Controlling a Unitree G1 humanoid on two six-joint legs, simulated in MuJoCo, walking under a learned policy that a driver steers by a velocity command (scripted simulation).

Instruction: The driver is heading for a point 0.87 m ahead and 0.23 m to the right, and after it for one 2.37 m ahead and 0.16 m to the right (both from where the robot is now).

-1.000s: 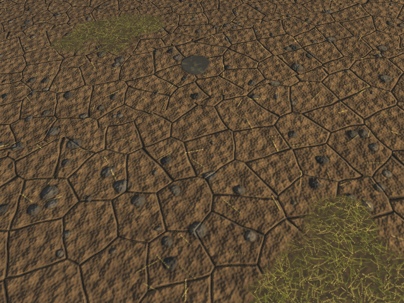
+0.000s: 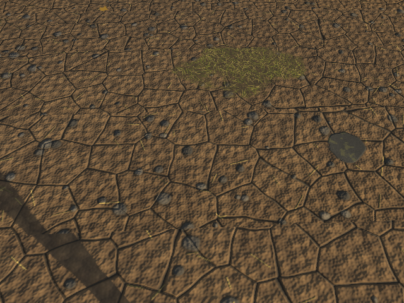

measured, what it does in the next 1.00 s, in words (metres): goes down, turning right: right foot, then left foot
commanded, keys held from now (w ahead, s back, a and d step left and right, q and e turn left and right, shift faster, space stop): w+e+shift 0.82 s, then q+shift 0.18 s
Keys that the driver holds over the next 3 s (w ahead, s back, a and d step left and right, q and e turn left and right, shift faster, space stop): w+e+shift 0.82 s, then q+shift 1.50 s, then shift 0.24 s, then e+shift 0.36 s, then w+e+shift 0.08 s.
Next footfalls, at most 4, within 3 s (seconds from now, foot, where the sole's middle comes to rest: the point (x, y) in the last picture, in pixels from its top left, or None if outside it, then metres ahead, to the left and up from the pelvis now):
0.02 right None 0.20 -0.01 -0.75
0.40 left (160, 263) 0.60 0.15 -0.75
0.94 right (269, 225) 0.83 -0.26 -0.91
1.28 left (280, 158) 1.18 -0.36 -0.91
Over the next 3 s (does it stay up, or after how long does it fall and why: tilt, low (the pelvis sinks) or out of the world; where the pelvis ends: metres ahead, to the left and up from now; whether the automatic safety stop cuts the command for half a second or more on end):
stays up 1.21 -0.38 -0.13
